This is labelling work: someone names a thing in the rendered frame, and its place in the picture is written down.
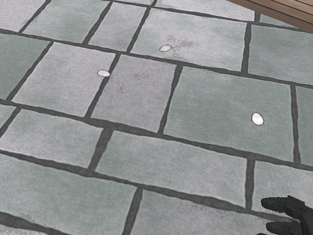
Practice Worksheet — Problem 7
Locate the right robot hand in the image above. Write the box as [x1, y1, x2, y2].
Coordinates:
[256, 195, 313, 235]

